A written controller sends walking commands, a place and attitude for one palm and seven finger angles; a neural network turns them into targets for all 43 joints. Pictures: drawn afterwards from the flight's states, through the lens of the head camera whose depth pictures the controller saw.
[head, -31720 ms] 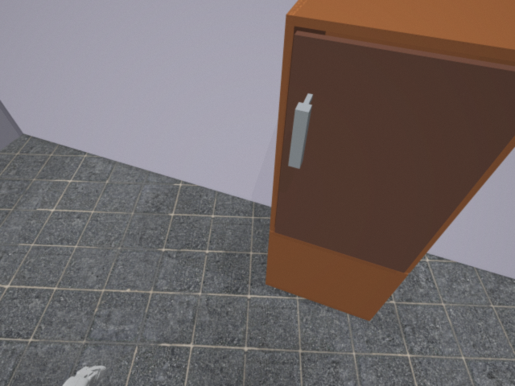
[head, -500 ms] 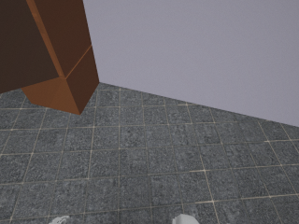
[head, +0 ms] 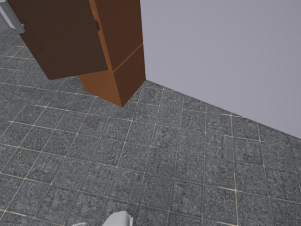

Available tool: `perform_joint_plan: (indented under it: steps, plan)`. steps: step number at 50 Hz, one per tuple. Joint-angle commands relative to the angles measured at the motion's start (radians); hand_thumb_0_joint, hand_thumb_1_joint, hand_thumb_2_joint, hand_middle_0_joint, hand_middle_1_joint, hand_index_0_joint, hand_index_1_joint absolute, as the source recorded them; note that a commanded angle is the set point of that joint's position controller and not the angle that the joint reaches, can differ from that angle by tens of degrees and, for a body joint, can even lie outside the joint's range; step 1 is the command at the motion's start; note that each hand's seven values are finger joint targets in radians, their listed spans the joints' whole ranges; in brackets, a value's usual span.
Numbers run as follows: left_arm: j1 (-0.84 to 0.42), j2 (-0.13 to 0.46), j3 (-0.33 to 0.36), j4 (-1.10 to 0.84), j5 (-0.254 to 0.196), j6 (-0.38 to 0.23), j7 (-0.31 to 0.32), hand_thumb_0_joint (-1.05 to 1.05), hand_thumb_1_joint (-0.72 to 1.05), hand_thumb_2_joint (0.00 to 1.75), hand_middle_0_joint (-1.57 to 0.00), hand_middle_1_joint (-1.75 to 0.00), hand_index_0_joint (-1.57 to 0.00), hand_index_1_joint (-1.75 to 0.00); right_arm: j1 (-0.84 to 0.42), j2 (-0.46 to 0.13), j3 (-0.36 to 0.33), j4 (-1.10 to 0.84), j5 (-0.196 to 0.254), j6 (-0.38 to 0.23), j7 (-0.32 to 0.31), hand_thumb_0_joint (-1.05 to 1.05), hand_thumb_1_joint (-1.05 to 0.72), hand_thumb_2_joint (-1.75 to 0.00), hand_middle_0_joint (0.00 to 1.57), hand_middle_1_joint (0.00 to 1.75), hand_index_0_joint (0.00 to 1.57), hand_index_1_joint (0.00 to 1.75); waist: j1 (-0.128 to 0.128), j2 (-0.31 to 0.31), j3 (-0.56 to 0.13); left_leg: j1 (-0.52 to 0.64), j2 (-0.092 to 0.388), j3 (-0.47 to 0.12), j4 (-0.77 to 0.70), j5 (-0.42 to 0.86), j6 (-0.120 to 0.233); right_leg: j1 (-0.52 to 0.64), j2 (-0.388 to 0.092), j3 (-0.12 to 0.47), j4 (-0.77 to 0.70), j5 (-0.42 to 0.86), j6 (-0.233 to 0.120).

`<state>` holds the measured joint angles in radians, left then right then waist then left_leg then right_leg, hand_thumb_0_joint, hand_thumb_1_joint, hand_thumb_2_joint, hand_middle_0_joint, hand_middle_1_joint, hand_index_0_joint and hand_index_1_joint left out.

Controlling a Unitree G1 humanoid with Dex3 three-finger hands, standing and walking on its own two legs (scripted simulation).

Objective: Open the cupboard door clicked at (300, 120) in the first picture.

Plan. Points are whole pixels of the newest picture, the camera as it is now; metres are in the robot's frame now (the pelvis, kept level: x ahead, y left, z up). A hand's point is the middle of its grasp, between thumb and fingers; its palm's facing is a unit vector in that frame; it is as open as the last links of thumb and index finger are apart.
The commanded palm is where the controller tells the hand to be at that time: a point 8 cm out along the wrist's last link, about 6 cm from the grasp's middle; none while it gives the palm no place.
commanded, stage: turn to face it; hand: left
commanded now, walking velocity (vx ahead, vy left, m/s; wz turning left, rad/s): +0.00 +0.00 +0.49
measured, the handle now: (13, 15) +0.95 +0.65 +0.08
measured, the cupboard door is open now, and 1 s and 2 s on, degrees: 43 43 43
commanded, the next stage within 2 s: take the last steps up to it in 0.48 s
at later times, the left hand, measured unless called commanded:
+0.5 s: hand out of the picture +0.03 +0.24 -0.17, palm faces +0.23 -0.94 -0.24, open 7.4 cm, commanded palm none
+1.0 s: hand out of the picture -0.06 +0.21 -0.17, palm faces +0.45 -0.87 -0.20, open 7.3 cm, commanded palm none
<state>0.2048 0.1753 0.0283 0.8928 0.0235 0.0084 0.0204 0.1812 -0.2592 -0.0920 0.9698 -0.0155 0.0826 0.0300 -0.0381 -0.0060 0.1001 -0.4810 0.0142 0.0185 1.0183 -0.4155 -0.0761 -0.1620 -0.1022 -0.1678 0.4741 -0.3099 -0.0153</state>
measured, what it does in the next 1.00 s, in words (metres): steps on the spot, turning left: left foot, then right foot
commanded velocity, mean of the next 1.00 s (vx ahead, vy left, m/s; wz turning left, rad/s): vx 0.13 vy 0.06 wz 0.25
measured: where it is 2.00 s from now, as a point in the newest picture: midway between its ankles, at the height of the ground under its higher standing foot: (116, 194)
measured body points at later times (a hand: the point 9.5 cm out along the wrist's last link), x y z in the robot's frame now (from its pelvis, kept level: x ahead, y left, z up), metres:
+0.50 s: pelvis +0.01 +0.02 -0.01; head +0.04 +0.03 +0.44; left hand +0.02 +0.29 -0.15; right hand +0.15 -0.19 -0.15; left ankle +0.00 +0.14 -0.74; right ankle +0.03 -0.12 -0.71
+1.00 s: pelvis +0.05 +0.06 +0.00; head +0.08 +0.08 +0.45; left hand -0.08 +0.26 -0.16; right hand +0.21 -0.14 -0.15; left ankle +0.03 +0.21 -0.72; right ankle +0.03 -0.10 -0.74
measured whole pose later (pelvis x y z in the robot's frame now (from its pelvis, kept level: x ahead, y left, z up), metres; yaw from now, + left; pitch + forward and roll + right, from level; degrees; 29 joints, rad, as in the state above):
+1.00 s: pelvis +0.05 +0.06 +0.00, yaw +22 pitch +1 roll +2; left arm 0.38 0.18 0.06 1.07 0.04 -0.04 0.00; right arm 0.17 -0.22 -0.07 1.02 -0.02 0.03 0.05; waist 0.06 -0.05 0.05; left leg -0.38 0.04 0.09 0.64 -0.32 -0.03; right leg -0.08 -0.18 -0.19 0.40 -0.32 0.08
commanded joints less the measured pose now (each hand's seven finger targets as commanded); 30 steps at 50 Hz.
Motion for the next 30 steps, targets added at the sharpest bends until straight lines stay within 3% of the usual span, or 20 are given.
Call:
perform_joint_plan:
  steps: [1,3,5,7,8,9,10,11,12,14,15,18,23,24,26,27,28,29,30]
  plan:
    - [0.101,0.228,0.071,-0.035,0.003,-0.023,0.013,0.0,0.9,0.9,-0.2,-0.3,-0.2,-0.3,-0.128,-0.02,0.015,-0.114,0.005,-0.036,0.0,0.0,-0.9,-0.9,0.2,0.3,0.2,0.3,0.085,-0.19,-0.118,-0.02,-0.002,0.065,-0.195,-0.031,0.006,0.189,-0.244,0.111,-0.047,0.722,-0.091]
    - [0.113,0.242,0.076,-0.026,0.007,-0.021,0.01,0.0,0.9,0.9,-0.2,-0.3,-0.2,-0.3,-0.132,-0.019,0.018,-0.118,0.007,-0.042,-0.001,0.0,-0.9,-0.9,0.2,0.3,0.2,0.3,0.088,-0.211,-0.129,0.039,-0.017,0.086,-0.278,-0.033,0.02,0.179,-0.252,0.106,-0.016,0.752,-0.089]
    - [0.103,0.242,0.076,-0.018,0.005,-0.019,0.007,0.0,0.9,0.9,-0.2,-0.3,-0.2,-0.3,-0.106,-0.026,0.017,-0.111,0.007,-0.045,-0.005,0.0,-0.9,-0.9,0.2,0.3,0.2,0.3,0.067,-0.226,-0.126,0.12,-0.031,0.101,-0.373,0.023,0.034,0.136,-0.244,0.086,0.024,0.74,-0.066]
    - [0.066,0.241,0.078,-0.024,-0.008,-0.017,0.003,0.0,0.9,0.9,-0.2,-0.3,-0.2,-0.3,-0.014,-0.066,0.009,-0.088,0.001,-0.056,-0.01,0.0,-0.9,-0.9,0.2,0.3,0.2,0.3,0.002,-0.155,-0.165,0.327,-0.024,0.093,-0.568,0.23,0.059,0.023,-0.217,0.027,0.166,0.647,-0.008]
    - [0.061,0.202,0.072,-0.045,-0.015,-0.013,-0.003,0.0,0.9,0.9,-0.2,-0.3,-0.2,-0.3,0.042,-0.151,-0.011,-0.077,-0.006,-0.066,-0.017,0.0,-0.9,-0.9,0.2,0.3,0.2,0.3,-0.032,0.046,-0.227,0.518,0.133,-0.092,-0.598,0.475,0.127,-0.162,-0.141,-0.026,0.346,0.369,0.051]
    - [0.018,0.13,0.044,-0.082,-0.019,-0.008,-0.006,0.0,0.9,0.9,-0.2,-0.3,-0.2,-0.3,0.113,-0.239,-0.036,-0.067,-0.006,-0.066,-0.024,0.0,-0.9,-0.9,0.2,0.3,0.2,0.3,-0.067,0.302,-0.25,0.592,0.379,-0.402,-0.624,0.856,0.271,-0.378,-0.023,0.004,0.57,-0.328,0.098]
    - [-0.021,0.149,0.046,-0.093,-0.013,0.011,0.003,0.0,0.9,0.9,-0.2,-0.3,-0.2,-0.3,0.134,-0.248,-0.028,-0.053,-0.002,-0.059,-0.033,0.0,-0.9,-0.9,0.2,0.3,0.2,0.3,-0.064,0.21,-0.25,0.528,0.411,-0.369,-0.609,0.894,0.333,-0.379,-0.027,0.129,0.64,-0.368,0.081]
    - [-0.035,0.154,0.05,-0.088,-0.008,0.019,0.004,0.0,0.9,0.9,-0.2,-0.3,-0.2,-0.3,0.095,-0.219,-0.02,-0.063,-0.007,-0.063,-0.042,0.0,-0.9,-0.9,0.2,0.3,0.2,0.3,-0.048,0.148,-0.201,0.466,0.378,-0.334,-0.64,0.757,0.327,-0.39,-0.033,0.141,0.669,-0.31,0.08]
    - [-0.038,0.143,0.052,-0.065,-0.006,0.023,0.003,0.0,0.9,0.9,-0.2,-0.3,-0.2,-0.3,0.04,-0.192,-0.015,-0.077,-0.009,-0.068,-0.052,0.0,-0.9,-0.9,0.2,0.3,0.2,0.3,-0.027,0.211,-0.168,0.41,0.322,-0.309,-0.652,0.685,0.303,-0.395,-0.037,0.159,0.672,-0.253,0.084]
    - [0.012,0.149,0.054,-0.032,-0.002,0.028,-0.007,0.0,0.9,0.9,-0.2,-0.3,-0.2,-0.3,-0.041,-0.152,0.004,-0.097,-0.009,-0.07,-0.056,0.0,-0.9,-0.9,0.2,0.3,0.2,0.3,0.019,0.192,-0.124,0.321,0.256,-0.222,-0.672,0.572,0.26,-0.354,-0.019,0.169,0.662,-0.159,0.081]
    - [0.032,0.142,0.055,-0.02,-0.003,0.03,-0.011,0.0,0.9,0.9,-0.2,-0.3,-0.2,-0.3,-0.049,-0.139,0.01,-0.098,-0.008,-0.073,-0.056,0.0,-0.9,-0.9,0.2,0.3,0.2,0.3,0.031,0.174,-0.116,0.303,0.235,-0.202,-0.683,0.544,0.248,-0.336,-0.008,0.159,0.645,-0.134,0.081]
    - [0.043,0.126,0.05,-0.012,-0.003,0.029,-0.012,0.0,0.9,0.9,-0.2,-0.3,-0.2,-0.3,-0.03,-0.136,0.011,-0.092,-0.007,-0.076,-0.054,0.0,-0.9,-0.9,0.2,0.3,0.2,0.3,0.034,0.128,-0.127,0.307,0.216,-0.193,-0.691,0.519,0.243,-0.3,0.015,0.139,0.54,-0.113,0.086]
    - [0.033,0.108,0.042,-0.021,-0.006,0.021,-0.01,0.0,0.9,0.9,-0.2,-0.3,-0.2,-0.3,-0.026,-0.134,0.008,-0.084,-0.012,-0.067,-0.048,0.0,-0.9,-0.9,0.2,0.3,0.2,0.3,0.031,0.161,-0.11,0.243,0.207,-0.236,-0.685,0.406,0.242,-0.178,0.059,0.109,0.302,-0.126,0.077]
    - [0.047,0.112,0.042,-0.017,-0.006,0.017,-0.01,0.0,0.9,0.9,-0.2,-0.3,-0.2,-0.3,-0.031,-0.135,0.008,-0.08,-0.01,-0.067,-0.048,0.0,-0.9,-0.9,0.2,0.3,0.2,0.3,0.039,0.179,-0.106,0.222,0.202,-0.238,-0.676,0.395,0.234,-0.143,0.067,0.105,0.255,-0.101,0.075]
    - [0.099,0.112,0.044,0.003,-0.01,0.005,-0.006,0.0,0.9,0.9,-0.2,-0.3,-0.2,-0.3,-0.042,-0.119,0.009,-0.079,-0.004,-0.066,-0.047,0.0,-0.9,-0.9,0.2,0.3,0.2,0.3,0.068,0.139,-0.134,0.188,0.165,-0.23,-0.608,0.394,0.2,-0.015,0.075,0.098,0.06,0.037,0.07]
    - [0.128,0.136,0.049,0.014,-0.008,-0.005,-0.001,0.0,0.9,0.9,-0.2,-0.3,-0.2,-0.3,-0.043,-0.096,0.012,-0.078,0.004,-0.067,-0.044,0.0,-0.9,-0.9,0.2,0.3,0.2,0.3,0.08,0.075,-0.145,0.133,0.12,-0.201,-0.548,0.327,0.159,0.076,0.039,0.138,-0.06,0.112,0.061]
    - [0.141,0.198,0.061,0.018,0.003,-0.017,0.007,0.0,0.9,0.9,-0.2,-0.3,-0.2,-0.3,-0.028,-0.042,0.018,-0.085,0.012,-0.068,-0.039,0.0,-0.9,-0.9,0.2,0.3,0.2,0.3,0.082,-0.112,-0.154,0.015,0.015,-0.097,-0.397,0.158,0.095,0.156,-0.137,0.341,-0.154,0.137,0.003]
    - [0.131,0.26,0.07,0.009,0.006,-0.021,0.008,0.0,0.9,0.9,-0.2,-0.3,-0.2,-0.3,-0.035,-0.012,0.024,-0.104,0.011,-0.063,-0.035,0.0,-0.9,-0.9,0.2,0.3,0.2,0.3,0.082,-0.283,-0.116,-0.018,-0.064,-0.024,-0.218,-0.112,0.054,0.082,-0.318,0.494,-0.226,0.206,-0.107]
    - [0.125,0.261,0.064,0.0,0.003,-0.023,0.006,0.0,0.9,0.9,-0.2,-0.3,-0.2,-0.3,-0.045,-0.042,0.016,-0.1,0.006,-0.053,-0.03,0.0,-0.9,-0.9,0.2,0.3,0.2,0.3,0.094,-0.206,-0.1,-0.023,-0.036,-0.059,-0.054,-0.178,0.059,0.006,-0.365,0.505,-0.259,0.099,-0.166]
